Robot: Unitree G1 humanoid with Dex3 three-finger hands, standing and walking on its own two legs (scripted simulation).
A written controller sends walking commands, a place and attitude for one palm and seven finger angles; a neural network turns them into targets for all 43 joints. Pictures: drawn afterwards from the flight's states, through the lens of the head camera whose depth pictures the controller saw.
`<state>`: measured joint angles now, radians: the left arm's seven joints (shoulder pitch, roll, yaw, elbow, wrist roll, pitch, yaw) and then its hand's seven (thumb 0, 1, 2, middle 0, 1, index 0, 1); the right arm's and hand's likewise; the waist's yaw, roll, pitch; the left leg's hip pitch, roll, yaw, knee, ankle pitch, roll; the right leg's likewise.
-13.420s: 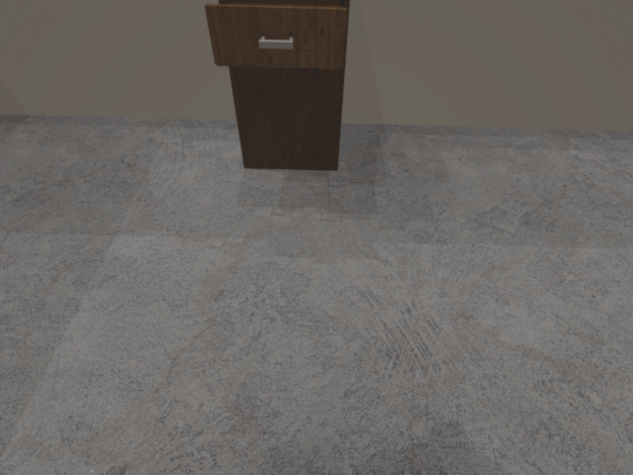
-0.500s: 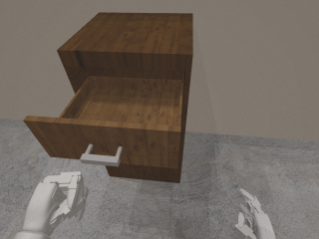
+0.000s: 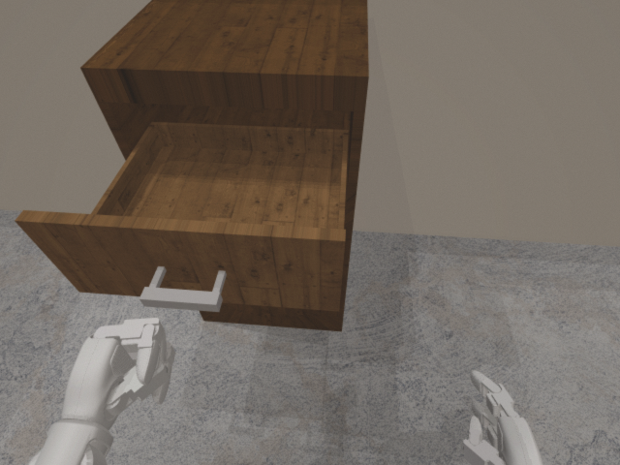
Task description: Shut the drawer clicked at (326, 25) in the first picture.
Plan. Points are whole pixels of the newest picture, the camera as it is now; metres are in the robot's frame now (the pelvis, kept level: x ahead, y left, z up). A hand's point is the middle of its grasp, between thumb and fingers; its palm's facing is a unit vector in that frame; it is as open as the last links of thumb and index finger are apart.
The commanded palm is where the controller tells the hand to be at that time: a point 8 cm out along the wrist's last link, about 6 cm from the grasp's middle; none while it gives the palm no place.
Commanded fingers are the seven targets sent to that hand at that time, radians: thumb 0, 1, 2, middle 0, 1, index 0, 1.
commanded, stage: bring the fist close to the handle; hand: left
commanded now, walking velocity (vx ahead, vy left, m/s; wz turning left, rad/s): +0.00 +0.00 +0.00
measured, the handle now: (186, 287) +0.34 +0.21 +0.02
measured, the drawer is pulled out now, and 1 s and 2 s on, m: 0.29 0.29 0.20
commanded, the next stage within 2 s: push the drawer shut in 0.92 s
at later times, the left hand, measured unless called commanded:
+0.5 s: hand (192, 352) +0.25 +0.17 +0.02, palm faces -0.04 -1.00 -0.05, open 3.3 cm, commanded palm +0.23 +0.23 +0.02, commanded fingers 0.00 0.90 0.90 -1.40 -1.60 -1.40 -1.60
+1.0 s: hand (196, 348) +0.26 +0.17 +0.02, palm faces -0.03 -1.00 -0.06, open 3.3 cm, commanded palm +0.23 +0.23 +0.02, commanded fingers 0.00 0.90 0.90 -1.40 -1.60 -1.40 -1.60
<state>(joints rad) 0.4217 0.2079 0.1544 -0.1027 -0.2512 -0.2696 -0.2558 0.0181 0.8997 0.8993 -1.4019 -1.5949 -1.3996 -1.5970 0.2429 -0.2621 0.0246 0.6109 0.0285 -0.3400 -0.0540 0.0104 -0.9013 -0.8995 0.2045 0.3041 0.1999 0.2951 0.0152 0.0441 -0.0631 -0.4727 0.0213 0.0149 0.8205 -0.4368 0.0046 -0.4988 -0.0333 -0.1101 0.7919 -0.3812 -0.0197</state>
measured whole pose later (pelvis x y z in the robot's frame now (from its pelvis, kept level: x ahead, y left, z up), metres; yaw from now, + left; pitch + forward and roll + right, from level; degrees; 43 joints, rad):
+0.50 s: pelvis -0.01 +0.01 -0.03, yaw +0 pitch +12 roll -1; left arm 0.24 0.19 0.10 0.06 -0.20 -0.36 -0.20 0.02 0.90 0.90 -1.40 -1.59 -1.40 -1.60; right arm 0.24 -0.25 0.03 0.57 0.01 -0.25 -0.03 0.01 -0.90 -0.90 0.21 0.30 0.20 0.30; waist -0.01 0.04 -0.09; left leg -0.70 0.01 0.03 1.00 -0.50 0.02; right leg -0.73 -0.05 -0.09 0.96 -0.43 -0.01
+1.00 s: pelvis +0.00 +0.01 -0.03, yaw +0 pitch +13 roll -1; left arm 0.22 0.21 0.12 0.08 -0.22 -0.37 -0.20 0.02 0.90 0.90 -1.40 -1.59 -1.40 -1.60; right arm 0.23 -0.26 0.02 0.55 0.02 -0.20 -0.03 0.01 -0.90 -0.90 0.20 0.30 0.20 0.29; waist -0.01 0.04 -0.11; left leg -0.75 0.02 0.02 1.03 -0.52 0.01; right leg -0.77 -0.04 -0.10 1.00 -0.45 -0.02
